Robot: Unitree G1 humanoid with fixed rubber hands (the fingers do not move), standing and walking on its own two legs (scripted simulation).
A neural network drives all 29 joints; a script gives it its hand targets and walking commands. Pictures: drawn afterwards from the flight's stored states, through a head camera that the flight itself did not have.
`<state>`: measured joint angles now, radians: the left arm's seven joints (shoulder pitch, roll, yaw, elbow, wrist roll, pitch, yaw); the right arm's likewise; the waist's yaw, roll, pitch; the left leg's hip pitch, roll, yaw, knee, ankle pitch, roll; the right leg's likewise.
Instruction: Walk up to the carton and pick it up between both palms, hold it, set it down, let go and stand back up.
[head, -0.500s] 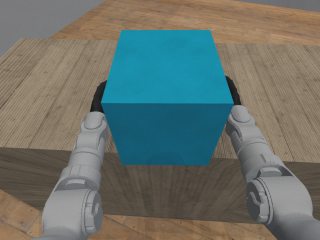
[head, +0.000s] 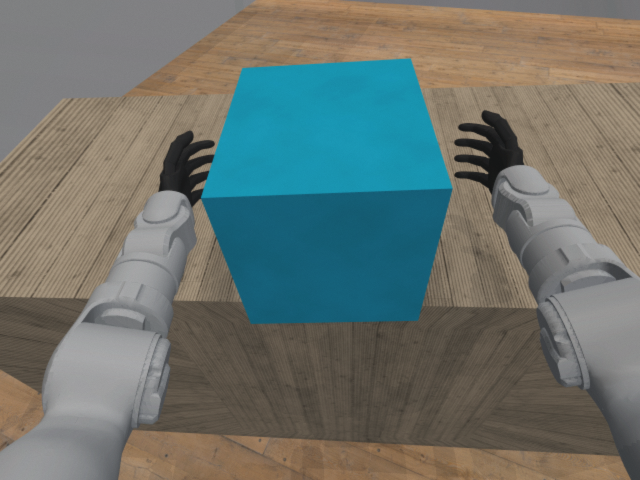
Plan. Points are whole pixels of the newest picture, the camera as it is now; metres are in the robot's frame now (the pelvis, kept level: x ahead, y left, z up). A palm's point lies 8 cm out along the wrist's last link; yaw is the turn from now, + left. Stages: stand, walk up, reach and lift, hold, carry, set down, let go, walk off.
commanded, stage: set down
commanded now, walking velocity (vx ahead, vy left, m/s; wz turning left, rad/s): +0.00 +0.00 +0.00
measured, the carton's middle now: (329, 193) +0.50 +0.02 +0.11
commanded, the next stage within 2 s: none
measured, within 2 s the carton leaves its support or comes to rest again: neither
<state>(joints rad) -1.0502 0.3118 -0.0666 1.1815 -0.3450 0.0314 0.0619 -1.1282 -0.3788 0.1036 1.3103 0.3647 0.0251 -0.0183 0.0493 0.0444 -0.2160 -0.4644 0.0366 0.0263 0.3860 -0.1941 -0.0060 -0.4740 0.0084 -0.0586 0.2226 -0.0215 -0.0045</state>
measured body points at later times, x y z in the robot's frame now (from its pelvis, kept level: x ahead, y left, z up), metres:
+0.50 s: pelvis -0.01 -0.01 +0.00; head +0.02 -0.02 +0.45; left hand +0.46 +0.22 +0.25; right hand +0.48 -0.20 +0.23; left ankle -0.02 +0.12 -0.74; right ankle +0.03 -0.12 -0.74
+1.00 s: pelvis +0.00 +0.00 +0.01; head +0.00 +0.00 +0.46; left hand +0.44 +0.24 +0.23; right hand +0.45 -0.20 +0.22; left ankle -0.02 +0.12 -0.74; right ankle +0.03 -0.12 -0.74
